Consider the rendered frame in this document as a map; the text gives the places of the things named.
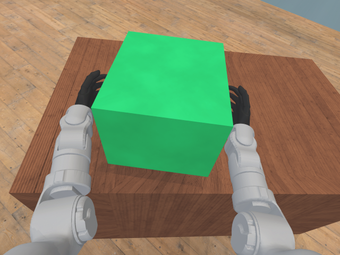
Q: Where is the left robot hand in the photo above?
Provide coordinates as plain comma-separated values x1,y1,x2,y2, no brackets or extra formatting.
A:
75,70,107,109

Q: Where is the right robot hand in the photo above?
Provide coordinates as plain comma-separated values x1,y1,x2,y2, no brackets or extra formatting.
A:
228,86,250,126

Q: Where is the carton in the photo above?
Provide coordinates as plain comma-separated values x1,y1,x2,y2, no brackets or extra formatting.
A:
91,31,233,177

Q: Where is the robot left upper arm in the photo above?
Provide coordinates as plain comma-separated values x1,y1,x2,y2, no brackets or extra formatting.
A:
3,194,98,255

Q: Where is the robot right upper arm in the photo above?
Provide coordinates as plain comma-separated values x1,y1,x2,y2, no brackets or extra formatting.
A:
231,210,321,255

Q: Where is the right robot forearm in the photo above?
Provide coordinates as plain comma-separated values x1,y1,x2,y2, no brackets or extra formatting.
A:
224,124,295,249

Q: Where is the left robot forearm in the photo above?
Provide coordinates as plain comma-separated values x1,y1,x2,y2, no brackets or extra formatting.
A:
30,105,94,242

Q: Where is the pedestal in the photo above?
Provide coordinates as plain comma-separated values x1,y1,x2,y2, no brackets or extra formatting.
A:
9,37,340,239

